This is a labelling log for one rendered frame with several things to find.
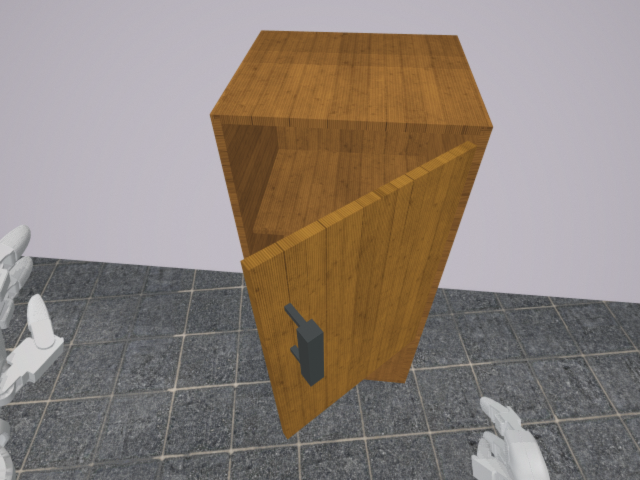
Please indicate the right robot hand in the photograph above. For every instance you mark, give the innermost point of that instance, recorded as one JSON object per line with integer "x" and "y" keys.
{"x": 517, "y": 457}

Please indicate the left robot hand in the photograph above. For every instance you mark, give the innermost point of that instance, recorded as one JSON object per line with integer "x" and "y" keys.
{"x": 35, "y": 355}

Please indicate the cupboard door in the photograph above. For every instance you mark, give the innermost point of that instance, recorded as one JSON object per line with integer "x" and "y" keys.
{"x": 363, "y": 273}

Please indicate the handle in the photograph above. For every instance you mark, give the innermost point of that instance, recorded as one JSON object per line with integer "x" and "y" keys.
{"x": 310, "y": 350}

